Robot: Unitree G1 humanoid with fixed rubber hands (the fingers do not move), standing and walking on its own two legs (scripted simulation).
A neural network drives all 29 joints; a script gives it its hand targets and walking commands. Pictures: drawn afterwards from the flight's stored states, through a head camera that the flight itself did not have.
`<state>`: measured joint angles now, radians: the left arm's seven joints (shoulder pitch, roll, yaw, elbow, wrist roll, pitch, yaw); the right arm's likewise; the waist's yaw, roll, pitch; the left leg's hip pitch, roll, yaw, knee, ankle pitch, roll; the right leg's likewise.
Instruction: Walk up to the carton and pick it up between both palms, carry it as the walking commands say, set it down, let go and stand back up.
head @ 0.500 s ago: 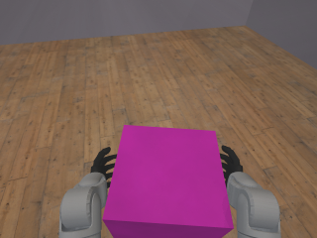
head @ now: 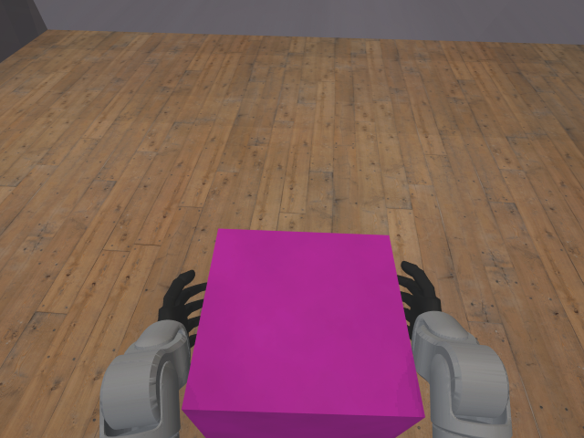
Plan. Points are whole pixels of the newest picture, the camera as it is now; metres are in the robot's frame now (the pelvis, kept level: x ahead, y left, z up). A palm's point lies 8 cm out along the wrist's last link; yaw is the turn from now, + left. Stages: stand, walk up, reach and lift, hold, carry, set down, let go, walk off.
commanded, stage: carry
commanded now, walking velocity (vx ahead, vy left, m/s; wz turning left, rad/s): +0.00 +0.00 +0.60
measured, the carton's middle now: (298, 350) +0.26 +0.01 +0.02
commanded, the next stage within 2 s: none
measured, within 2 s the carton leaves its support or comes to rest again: neither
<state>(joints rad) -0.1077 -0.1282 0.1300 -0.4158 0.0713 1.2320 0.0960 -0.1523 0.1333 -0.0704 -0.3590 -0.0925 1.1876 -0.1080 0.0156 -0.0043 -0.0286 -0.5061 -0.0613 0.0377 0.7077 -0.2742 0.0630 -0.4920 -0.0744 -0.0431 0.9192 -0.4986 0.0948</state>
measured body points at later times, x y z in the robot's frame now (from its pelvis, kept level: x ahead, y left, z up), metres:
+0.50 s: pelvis -0.04 +0.02 +0.00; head -0.03 +0.03 +0.45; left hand +0.16 +0.26 +0.06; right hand +0.27 -0.02 +0.07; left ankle -0.04 +0.12 -0.71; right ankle -0.02 -0.11 -0.68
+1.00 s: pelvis -0.09 +0.05 +0.00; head -0.09 +0.06 +0.45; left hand +0.03 +0.33 +0.07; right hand +0.22 +0.10 +0.07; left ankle -0.11 +0.13 -0.71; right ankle -0.03 -0.08 -0.67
